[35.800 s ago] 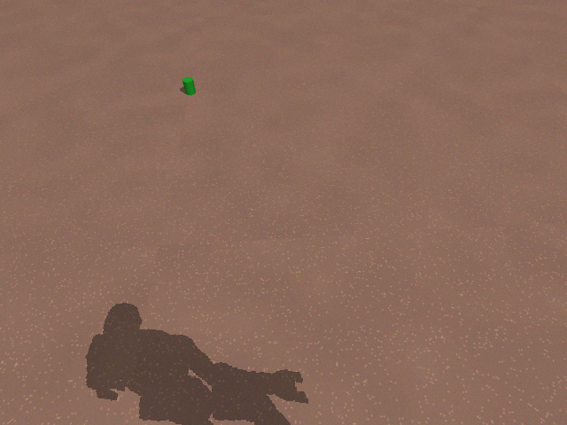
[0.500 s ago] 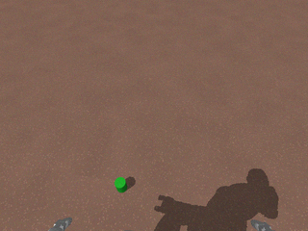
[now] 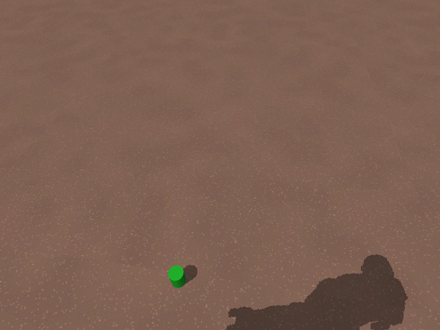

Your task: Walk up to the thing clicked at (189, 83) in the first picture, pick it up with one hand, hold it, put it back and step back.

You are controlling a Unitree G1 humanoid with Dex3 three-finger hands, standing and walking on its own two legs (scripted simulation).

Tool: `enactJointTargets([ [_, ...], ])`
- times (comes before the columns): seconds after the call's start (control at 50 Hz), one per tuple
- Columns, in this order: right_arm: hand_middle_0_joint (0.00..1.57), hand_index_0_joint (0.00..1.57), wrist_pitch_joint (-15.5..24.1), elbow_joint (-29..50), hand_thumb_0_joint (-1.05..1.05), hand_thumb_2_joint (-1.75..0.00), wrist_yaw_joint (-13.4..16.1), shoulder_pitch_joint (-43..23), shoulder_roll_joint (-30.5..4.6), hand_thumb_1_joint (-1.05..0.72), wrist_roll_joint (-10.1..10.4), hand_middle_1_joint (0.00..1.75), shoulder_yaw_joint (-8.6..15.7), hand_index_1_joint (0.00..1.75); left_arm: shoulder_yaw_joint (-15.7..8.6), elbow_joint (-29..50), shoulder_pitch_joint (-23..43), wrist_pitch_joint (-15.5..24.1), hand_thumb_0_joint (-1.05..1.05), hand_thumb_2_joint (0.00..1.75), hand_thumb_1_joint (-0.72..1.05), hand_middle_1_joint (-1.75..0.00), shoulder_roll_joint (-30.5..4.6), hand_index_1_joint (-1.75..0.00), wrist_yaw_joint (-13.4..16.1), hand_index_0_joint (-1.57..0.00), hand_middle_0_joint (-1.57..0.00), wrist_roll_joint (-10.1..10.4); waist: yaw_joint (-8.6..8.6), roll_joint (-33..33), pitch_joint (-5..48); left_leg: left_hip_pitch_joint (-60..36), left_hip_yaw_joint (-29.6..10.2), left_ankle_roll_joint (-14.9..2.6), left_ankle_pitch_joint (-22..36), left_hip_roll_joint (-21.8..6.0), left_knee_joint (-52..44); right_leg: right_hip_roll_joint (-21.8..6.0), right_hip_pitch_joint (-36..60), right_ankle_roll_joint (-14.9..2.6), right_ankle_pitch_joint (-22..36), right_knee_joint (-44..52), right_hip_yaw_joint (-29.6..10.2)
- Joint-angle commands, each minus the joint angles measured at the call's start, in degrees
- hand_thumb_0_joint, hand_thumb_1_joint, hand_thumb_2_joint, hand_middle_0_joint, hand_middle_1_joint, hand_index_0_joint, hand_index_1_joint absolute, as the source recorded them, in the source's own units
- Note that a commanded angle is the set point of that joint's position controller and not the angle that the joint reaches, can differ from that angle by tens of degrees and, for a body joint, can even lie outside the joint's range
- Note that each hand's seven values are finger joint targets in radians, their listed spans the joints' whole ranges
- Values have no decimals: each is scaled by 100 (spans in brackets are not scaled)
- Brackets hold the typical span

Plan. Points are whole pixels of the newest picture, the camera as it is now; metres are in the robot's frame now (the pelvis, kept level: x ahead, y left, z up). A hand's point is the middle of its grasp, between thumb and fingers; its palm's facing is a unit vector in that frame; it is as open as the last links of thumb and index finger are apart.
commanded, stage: stand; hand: left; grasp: from above
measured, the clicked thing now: (177, 276) +0.46 +0.24 -0.73
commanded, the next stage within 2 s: step back in 1.70 s
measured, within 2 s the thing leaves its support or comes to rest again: neither
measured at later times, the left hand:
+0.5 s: hand out of the picture +0.06 +0.23 -0.16, palm faces +0.02 -0.94 -0.33, open 7.4 cm
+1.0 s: hand out of the picture +0.09 +0.22 -0.15, palm faces +0.00 -0.94 -0.33, open 7.4 cm
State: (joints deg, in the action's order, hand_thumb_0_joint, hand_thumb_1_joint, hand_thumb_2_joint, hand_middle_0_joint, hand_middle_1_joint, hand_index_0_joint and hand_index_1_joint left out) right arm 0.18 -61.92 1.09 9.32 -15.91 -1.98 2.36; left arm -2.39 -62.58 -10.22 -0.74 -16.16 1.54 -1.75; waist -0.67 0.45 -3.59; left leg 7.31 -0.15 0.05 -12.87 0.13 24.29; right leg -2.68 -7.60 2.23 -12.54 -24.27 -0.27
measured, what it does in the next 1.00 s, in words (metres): stands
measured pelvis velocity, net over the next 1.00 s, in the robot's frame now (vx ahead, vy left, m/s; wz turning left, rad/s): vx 0.01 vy -0.02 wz -0.01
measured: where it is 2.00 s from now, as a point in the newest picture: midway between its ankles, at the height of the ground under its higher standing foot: outside the picture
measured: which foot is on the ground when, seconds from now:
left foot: down 0.00-1.00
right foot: down 0.00-1.00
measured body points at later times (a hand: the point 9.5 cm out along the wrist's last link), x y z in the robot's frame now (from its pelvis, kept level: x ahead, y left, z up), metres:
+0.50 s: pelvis +0.00 -0.01 +0.00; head +0.00 -0.02 +0.45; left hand +0.06 +0.28 -0.13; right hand +0.05 -0.30 -0.14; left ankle +0.01 +0.12 -0.74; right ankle +0.01 -0.14 -0.74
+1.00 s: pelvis +0.01 -0.02 +0.01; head +0.02 -0.02 +0.46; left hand +0.09 +0.27 -0.13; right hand +0.08 -0.31 -0.13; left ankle +0.01 +0.12 -0.74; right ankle +0.01 -0.14 -0.74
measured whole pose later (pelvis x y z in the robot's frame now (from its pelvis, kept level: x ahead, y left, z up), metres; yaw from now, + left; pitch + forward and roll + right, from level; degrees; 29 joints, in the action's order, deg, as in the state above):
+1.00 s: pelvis +0.01 -0.02 +0.01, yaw -1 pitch -3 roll +0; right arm 0.6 -65.3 0.5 6.7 -18.7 -1.3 0.9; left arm -1.7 -65.9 -5.6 0.0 -17.9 0.4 -0.7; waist 0.1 0.5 -3.6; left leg 5.2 -0.2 1.7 -10.8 -1.8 18.9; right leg -0.8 -6.0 0.7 -10.6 -19.5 -0.1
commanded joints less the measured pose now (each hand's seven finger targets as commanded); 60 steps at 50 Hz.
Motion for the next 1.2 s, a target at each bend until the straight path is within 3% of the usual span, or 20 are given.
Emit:
enactJointTargets([
  [0.0, 20, 20, 126, 260, 0, -90, 63, -202, -1059, -90, 46, 30, 194, 30, -162, 184, 158, 190, 0, 90, 90, -30, -1049, -30, 79, -20, -20, 6, -19, -106, 104, 131, -538, -95, 377, -519, -639, -369, 7, -257, 428, 607, -367],
  [0.08, 20, 20, 115, 191, 0, -90, 54, -238, -1111, -90, 54, 30, 182, 30, -152, 121, 225, 198, 0, 90, 90, -30, -1094, -30, 77, -20, -20, 23, 1, -74, 153, -10, -504, -97, 412, -539, -673, -391, -24, -259, 486, 709, -394],
  [0.14, 20, 20, 93, 150, 0, -90, 38, -233, -1117, -90, 44, 30, 161, 30, -168, 73, 316, 188, 0, 90, 90, -30, -1180, -30, 71, -20, -20, 20, 11, -77, 10, 207, -505, -88, -31, -527, -781, -350, -37, -243, 80, 771, -377],
  [0.22, 20, 20, 96, 125, 0, -90, 25, -262, -1182, -90, 57, 30, 153, 30, -157, 41, 323, 187, 0, 90, 90, -30, -1194, -30, 39, -20, -20, 28, 8, -39, -3, 178, -509, -84, -8, -547, -802, -348, -65, -264, -4, 814, -415],
  [0.36, 20, 20, 113, 73, 0, -90, 23, -249, -1223, -90, 70, 30, 112, 30, -154, -4, 413, 223, 0, 90, 90, -30, -1253, -30, 26, -20, -20, 36, 34, -138, 239, 45, -486, -95, 433, -592, -714, -418, 114, -276, 350, 825, -451],
  [0.52, 20, 20, 133, -10, 0, -90, 35, -242, -1302, -90, 83, 30, 70, 30, -133, -52, 466, 195, 0, 90, 90, -30, -1261, -30, -7, -20, -20, 78, 21, 47, 235, 110, -478, -76, 412, -630, -862, -384, 192, -294, 502, 782, -413],
  [0.58, 20, 20, 148, 7, 0, -90, 37, -296, -1301, -90, 87, 30, 55, 30, -134, -34, 536, 206, 0, 90, 90, -30, -1275, -30, -9, -20, -20, 70, 31, 14, 307, -37, -459, -72, 778, -667, -803, -398, 173, -295, 770, 737, -394],
  [0.72, 20, 20, 121, -32, 0, -90, 13, -291, -1351, -90, 88, 30, 56, 30, -117, -47, 594, 218, 0, 90, 90, -30, -1304, -30, -14, -20, -20, 77, 66, -89, 227, 41, -423, -74, 479, -648, -804, -408, 102, -271, 457, 884, -450],
  [0.82, 20, 20, 149, -15, 0, -90, 20, -343, -1369, -90, 89, 30, 55, 30, -133, 0, 680, 246, 0, 90, 90, -30, -1342, -30, -11, -20, -20, 101, 85, 36, 562, -197, -386, -78, 1208, -713, -697, -468, 337, -310, 1386, 711, -436],
  [0.98, 20, 20, 139, -60, 0, -90, 12, -439, -1362, -90, 93, 30, 20, 30, -107, -38, 694, 213, 0, 90, 90, -30, -1351, -30, -37, -20, -20, 108, 47, 2, 316, -46, -383, -29, 869, -700, -876, -399, 214, -298, 843, 782, -391],
  [1.08, 20, 20, 158, -51, 0, -90, 7, -446, -1428, -90, 97, 30, 40, 30, -114, -10, 699, 232, 0, 90, 90, -30, -1390, -30, -39, -20, -20, 110, 53, -29, 493, -264, -368, -54, 1117, -744, -803, -447, 232, -322, 1199, 751, -439],
  [1.14, 20, 20, 138, -69, 0, -90, -5, -427, -1400, -90, 107, 30, 34, 30, -104, -29, 705, 230, 0, 90, 90, -30, -1395, -30, -41, -20, -20, 117, 82, -82, 349, -82, -368, -43, 773, -697, -870, -415, 196, -293, 861, 854, -434],
  [1.18, 20, 20, 149, -52, 0, -90, -10, -485, -1425, -90, 110, 30, 37, 30, -98, -13, 673, 243, 0, 90, 90, -30, -1378, -30, -42, -20, -20, 109, 53, -18, 431, -220, -377, -63, 1019, -736, -824, -440, 194, -304, 1140, 809, -442],
])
